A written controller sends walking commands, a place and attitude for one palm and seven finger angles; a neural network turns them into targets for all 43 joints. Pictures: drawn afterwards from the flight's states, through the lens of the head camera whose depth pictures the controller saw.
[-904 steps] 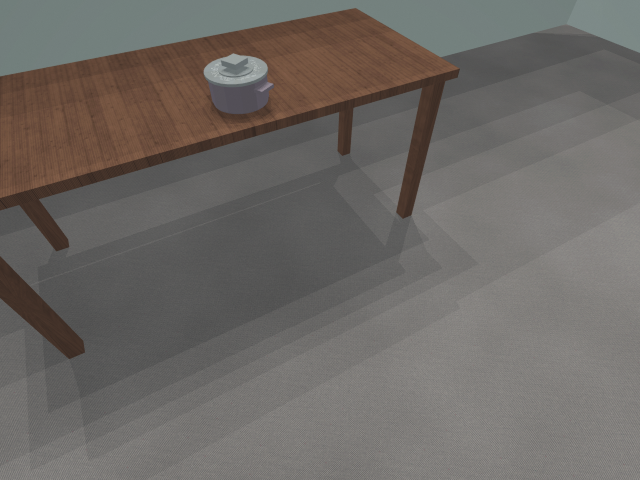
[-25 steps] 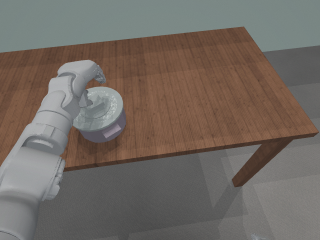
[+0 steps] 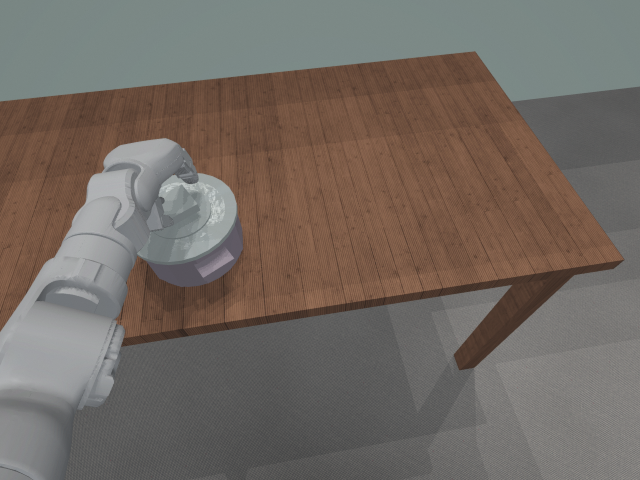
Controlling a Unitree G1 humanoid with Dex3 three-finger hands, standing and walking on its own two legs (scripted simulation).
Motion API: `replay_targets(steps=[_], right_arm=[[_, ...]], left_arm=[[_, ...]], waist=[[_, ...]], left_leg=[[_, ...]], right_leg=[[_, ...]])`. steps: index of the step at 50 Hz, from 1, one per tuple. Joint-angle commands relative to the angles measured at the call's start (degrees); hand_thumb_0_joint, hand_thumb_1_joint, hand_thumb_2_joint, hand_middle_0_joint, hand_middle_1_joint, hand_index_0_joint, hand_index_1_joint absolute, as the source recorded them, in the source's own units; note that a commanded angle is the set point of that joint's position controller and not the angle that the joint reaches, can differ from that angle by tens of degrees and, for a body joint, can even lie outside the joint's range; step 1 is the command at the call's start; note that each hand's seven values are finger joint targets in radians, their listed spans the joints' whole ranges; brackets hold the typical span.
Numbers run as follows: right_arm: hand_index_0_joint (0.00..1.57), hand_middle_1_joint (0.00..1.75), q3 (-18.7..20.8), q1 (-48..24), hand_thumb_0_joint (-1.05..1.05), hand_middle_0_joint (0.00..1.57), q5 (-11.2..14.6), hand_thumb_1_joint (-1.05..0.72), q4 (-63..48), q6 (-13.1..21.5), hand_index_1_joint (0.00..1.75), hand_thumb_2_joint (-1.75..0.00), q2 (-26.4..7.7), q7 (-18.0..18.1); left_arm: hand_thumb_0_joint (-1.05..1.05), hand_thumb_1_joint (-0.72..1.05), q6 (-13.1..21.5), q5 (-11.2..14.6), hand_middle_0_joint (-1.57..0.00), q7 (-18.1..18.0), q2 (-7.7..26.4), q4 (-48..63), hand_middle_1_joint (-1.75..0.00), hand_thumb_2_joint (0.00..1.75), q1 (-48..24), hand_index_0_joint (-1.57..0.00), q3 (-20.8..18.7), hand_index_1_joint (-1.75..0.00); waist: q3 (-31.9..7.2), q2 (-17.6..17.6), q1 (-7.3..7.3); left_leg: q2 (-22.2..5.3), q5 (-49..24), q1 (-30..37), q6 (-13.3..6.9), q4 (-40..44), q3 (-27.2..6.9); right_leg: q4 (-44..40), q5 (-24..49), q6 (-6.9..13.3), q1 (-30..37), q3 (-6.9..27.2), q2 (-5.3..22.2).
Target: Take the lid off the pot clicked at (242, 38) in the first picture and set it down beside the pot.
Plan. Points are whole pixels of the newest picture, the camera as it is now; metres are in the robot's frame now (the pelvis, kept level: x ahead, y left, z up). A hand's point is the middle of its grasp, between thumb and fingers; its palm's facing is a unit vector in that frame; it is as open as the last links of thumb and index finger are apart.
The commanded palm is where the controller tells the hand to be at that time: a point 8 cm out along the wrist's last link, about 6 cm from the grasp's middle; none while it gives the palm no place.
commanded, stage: lower the open fingers around the knob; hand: left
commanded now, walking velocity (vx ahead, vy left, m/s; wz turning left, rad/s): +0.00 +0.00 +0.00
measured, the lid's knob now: (175, 205) +0.49 +0.20 +0.02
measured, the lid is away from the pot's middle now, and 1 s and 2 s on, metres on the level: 0.00 0.00 0.00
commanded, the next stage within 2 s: close the fingers and squeeze the knob in 0.56 s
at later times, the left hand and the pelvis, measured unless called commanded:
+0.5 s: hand (168, 213) +0.45 +0.20 +0.05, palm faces -0.38 -0.08 -0.92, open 10.2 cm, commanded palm +0.47 +0.20 +0.11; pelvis +0.00 +0.00 +0.00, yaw +0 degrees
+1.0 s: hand (170, 209) +0.46 +0.19 +0.05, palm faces -0.36 -0.10 -0.93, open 9.8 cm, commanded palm +0.46 +0.20 +0.11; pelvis +0.00 -0.01 +0.00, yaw -1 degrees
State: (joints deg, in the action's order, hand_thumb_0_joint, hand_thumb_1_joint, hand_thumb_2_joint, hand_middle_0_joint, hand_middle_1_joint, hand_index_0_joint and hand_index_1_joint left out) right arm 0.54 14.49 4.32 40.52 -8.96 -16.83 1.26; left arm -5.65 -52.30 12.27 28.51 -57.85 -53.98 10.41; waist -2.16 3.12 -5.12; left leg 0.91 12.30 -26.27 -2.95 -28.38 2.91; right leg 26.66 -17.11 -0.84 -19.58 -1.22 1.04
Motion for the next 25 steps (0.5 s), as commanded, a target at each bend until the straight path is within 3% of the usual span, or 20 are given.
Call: replay_targets(steps=[1,2,4,6,9,11,12,14,19,21,24,25], right_arm=[[0.20,0.30,3.0,1.7,0.00,0.20,-0.6,-0.90,-4.9,1.5,0.30,-0.90,-7.7,0.0],[0.20,0.30,3.1,2.2,0.00,0.20,-0.7,-0.90,-4.5,1.2,0.30,-0.90,-8.1,-0.1],[0.20,0.30,3.0,2.1,0.00,0.20,-0.7,-0.90,-4.4,1.1,0.30,-0.90,-7.9,-0.3],[0.20,0.30,2.8,1.9,0.00,0.20,-0.4,-0.90,-4.0,0.8,0.30,-0.90,-8.1,-0.3],[0.20,0.30,2.7,1.4,0.00,0.20,-0.5,-0.90,-4.4,0.6,0.30,-0.90,-8.1,-0.3],[0.20,0.30,2.9,0.9,0.00,0.20,-0.5,-0.90,-4.6,0.8,0.30,-0.90,-7.6,-0.1],[0.20,0.30,3.0,1.4,0.00,0.20,-0.6,-0.90,-4.0,0.7,0.30,-0.90,-8.1,0.0],[0.20,0.30,2.8,1.6,0.00,0.20,-0.6,-0.90,-4.4,0.8,0.30,-0.90,-7.8,0.1],[0.20,0.30,2.4,1.4,0.00,0.20,-0.1,-0.90,-3.8,0.6,0.30,-0.90,-7.9,0.4],[0.20,0.30,2.5,1.1,0.00,0.20,0.0,-0.90,-3.8,0.8,0.30,-0.90,-7.8,0.5],[0.20,0.30,2.5,1.9,0.00,0.20,-0.2,-0.90,-3.3,1.0,0.30,-0.90,-8.2,0.7],[0.20,0.30,2.4,1.8,0.00,0.20,-0.2,-0.90,-3.5,1.1,0.30,-0.90,-7.8,0.7]], left_arm=[[0.00,-0.29,0.8,-0.1,-0.81,-2.8,12.1,15.1,-0.08,1.37,-29.4,-0.81,-3.6,-0.08],[0.00,-0.29,0.6,-0.5,-0.81,-3.2,13.8,12.7,-0.08,1.37,-27.1,-0.81,-5.0,-0.08],[0.00,-0.29,0.3,-0.4,-0.81,-3.8,12.7,12.1,-0.08,1.37,-26.3,-0.81,-4.4,-0.08],[0.00,-0.29,-0.2,-0.3,-0.81,-4.2,11.7,8.3,-0.08,1.37,-23.9,-0.81,-4.1,-0.08],[0.00,-0.29,-0.7,-0.6,-0.81,-5.1,13.1,9.3,-0.08,1.37,-24.9,-0.81,-4.8,-0.08],[0.00,-0.29,-0.4,-0.3,-0.81,-4.9,9.9,11.8,-0.08,1.37,-27.2,-0.81,-2.5,-0.08],[0.00,-0.29,-0.3,-0.8,-0.81,-5.1,12.7,11.8,-0.08,1.37,-27.6,-0.81,-4.1,-0.08],[0.00,-0.29,0.0,-0.9,-0.81,-5.5,13.6,12.5,-0.08,1.37,-26.7,-0.81,-5.1,-0.08],[0.00,-0.29,-1.1,-0.6,-0.81,-5.6,11.4,7.3,-0.08,1.37,-25.0,-0.81,-3.1,-0.08],[0.00,-0.29,-1.0,-0.2,-0.81,-5.2,9.8,8.3,-0.08,1.37,-27.1,-0.81,-1.9,-0.08],[0.00,-0.29,-0.7,-0.8,-0.81,-5.1,12.2,8.9,-0.08,1.37,-28.2,-0.81,-3.1,-0.08],[0.00,-0.29,-0.8,-0.5,-0.81,-4.9,10.6,8.2,-0.08,1.37,-27.6,-0.81,-2.0,-0.08]], waist=[[-27.8,0.9,-0.55],[-27.6,0.2,-0.50],[-27.3,-0.5,-0.35],[-24.3,-2.7,-0.45],[-25.2,-2.6,-0.30],[-26.0,-1.5,-0.89],[-26.1,0.0,-0.82],[-27.7,-0.4,-0.37],[-22.6,-2.7,-1.04],[-22.8,-2.3,-1.38],[-24.8,-0.7,-1.28],[-24.7,-1.1,-1.41]], left_leg=[[0.0,-28.0,27.2,-1.5,-2.5,-4.2],[0.2,-27.4,27.0,-1.3,-2.6,-4.5],[0.2,-26.1,25.9,-1.2,-2.5,-4.2],[0.1,-24.1,22.7,-1.2,-2.1,-3.6],[0.5,-22.1,22.1,-1.3,-2.0,-3.3],[0.3,-23.7,23.3,-1.5,-2.6,-3.2],[0.2,-23.1,23.9,-1.3,-2.7,-3.4],[0.3,-23.9,24.5,-1.4,-2.7,-3.7],[0.3,-18.7,20.6,-1.4,-1.8,-3.2],[0.1,-18.4,20.4,-1.5,-1.9,-3.0],[0.1,-18.8,22.5,-1.4,-2.1,-3.4],[0.2,-18.5,22.1,-1.4,-2.1,-3.2]], right_leg=[[-1.3,23.2,3.0,-2.6,-1.3,-3.2],[-1.3,22.8,2.9,-2.9,-1.5,-3.5],[-1.1,22.4,2.9,-2.7,-1.5,-3.5],[-1.1,21.7,2.9,-3.2,-1.5,-3.4],[-1.1,21.9,2.8,-2.0,-1.3,-3.4],[-1.0,22.6,2.9,-2.8,-1.0,-3.2],[-1.1,22.1,2.9,-3.1,-1.1,-3.3],[-0.7,22.4,3.0,-2.0,-1.1,-3.4],[-1.3,19.1,2.7,-3.8,-1.2,-3.4],[-1.3,18.7,2.8,-4.0,-1.0,-3.2],[-1.1,18.6,2.9,-4.1,-1.1,-3.3],[-1.0,18.4,2.8,-3.8,-1.1,-3.3]])
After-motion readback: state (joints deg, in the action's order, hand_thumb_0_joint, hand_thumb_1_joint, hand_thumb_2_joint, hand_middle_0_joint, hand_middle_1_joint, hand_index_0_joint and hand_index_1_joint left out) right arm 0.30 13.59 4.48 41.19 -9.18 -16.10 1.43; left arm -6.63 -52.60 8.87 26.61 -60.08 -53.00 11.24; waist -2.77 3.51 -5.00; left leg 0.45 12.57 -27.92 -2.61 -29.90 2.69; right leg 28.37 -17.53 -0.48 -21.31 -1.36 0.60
